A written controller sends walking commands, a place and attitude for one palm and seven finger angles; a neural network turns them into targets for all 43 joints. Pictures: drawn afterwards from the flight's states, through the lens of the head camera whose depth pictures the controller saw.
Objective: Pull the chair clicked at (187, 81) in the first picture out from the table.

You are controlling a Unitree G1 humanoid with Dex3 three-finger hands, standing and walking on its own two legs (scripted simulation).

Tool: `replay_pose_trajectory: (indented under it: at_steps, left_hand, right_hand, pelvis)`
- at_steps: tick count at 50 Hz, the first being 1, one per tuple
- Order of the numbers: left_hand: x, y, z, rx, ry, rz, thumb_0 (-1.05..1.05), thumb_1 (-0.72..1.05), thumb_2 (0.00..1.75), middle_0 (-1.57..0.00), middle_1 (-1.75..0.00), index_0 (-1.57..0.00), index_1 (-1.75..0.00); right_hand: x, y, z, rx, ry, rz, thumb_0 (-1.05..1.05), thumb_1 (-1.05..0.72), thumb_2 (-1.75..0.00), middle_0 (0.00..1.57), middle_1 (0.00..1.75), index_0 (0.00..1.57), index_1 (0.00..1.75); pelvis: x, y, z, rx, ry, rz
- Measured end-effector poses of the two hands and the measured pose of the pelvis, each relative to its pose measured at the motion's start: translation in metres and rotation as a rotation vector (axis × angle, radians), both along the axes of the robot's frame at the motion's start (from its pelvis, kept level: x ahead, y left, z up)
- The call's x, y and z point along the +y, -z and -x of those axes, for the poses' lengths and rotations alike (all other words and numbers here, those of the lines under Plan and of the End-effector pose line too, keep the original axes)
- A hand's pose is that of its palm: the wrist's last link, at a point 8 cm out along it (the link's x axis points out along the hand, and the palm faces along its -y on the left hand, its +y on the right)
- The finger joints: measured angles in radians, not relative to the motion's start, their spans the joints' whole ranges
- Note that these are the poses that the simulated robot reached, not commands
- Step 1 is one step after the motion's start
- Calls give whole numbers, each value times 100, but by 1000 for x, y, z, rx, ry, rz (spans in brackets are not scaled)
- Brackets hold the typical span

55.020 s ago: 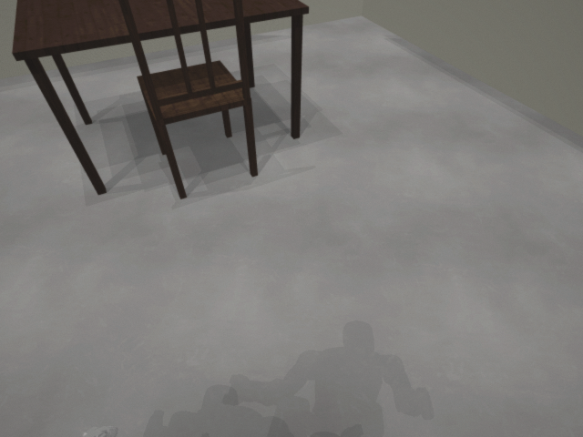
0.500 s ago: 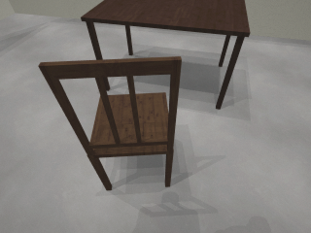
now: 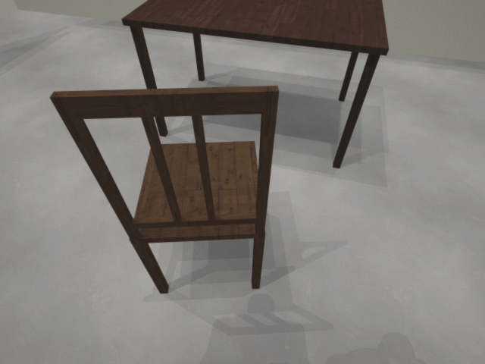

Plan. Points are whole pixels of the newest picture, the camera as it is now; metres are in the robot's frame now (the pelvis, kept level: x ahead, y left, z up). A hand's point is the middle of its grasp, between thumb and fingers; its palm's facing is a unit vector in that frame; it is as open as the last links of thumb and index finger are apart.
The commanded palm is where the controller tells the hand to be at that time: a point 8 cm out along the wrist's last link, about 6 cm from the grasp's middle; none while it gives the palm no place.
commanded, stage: look to check the result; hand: left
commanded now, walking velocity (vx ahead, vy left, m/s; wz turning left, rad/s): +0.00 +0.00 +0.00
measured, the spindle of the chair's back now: (165, 176) +0.53 +0.22 -0.05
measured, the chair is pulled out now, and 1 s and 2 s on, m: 0.68 0.68 0.68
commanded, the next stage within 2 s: stand and wait in 0.50 s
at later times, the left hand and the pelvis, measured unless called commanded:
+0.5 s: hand out of the picture -0.01 +0.15 -0.17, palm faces +0.05 -0.98 -0.17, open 7.3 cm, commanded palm none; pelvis +0.00 +0.00 +0.00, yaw +0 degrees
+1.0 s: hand out of the picture -0.01 +0.15 -0.17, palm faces +0.05 -0.98 -0.17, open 7.3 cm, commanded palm none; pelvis +0.00 +0.00 +0.00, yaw +0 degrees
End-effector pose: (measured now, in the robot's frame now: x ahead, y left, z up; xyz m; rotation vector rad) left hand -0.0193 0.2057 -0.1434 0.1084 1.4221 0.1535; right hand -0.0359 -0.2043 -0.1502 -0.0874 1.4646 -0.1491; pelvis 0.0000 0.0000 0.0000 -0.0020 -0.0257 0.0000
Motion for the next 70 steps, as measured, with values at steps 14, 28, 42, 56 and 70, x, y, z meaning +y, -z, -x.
replay_pose_trajectory:
  at_steps: [14,28,42,56,70]
  left_hand:
    - [-2,0,-6,-8,0,-2,1,91,90,-20,-30,-20,-30]
    - [-2,-1,-9,-15,-2,-7,1,92,90,-20,-30,-20,-30]
    - [-3,0,-7,-12,-5,-1,1,91,90,-20,-30,-20,-30]
    - [-2,-1,-6,-10,-10,-3,1,91,90,-20,-30,-20,-30]
    - [-4,0,-5,-14,-18,0,1,91,90,-20,-30,-20,-30]
  right_hand:
    - [2,0,-3,-2,1,-12,0,-90,-90,20,30,20,30]
    - [1,1,-5,-3,1,-12,0,-90,-90,20,30,20,30]
    - [0,0,-4,0,0,-6,0,-90,-90,20,30,20,30]
    - [2,1,-2,7,-2,-13,0,-90,-90,20,30,20,30]
    - [0,1,-5,0,-9,-10,0,-90,-90,20,30,20,30]
  pelvis:
    - [-3,0,-2,2,-3,0]
    - [-4,0,-5,-2,-4,-1]
    - [-4,0,-5,-3,-5,0]
    - [-3,0,-5,-1,-8,-1]
    - [-4,0,-4,-4,-14,-1]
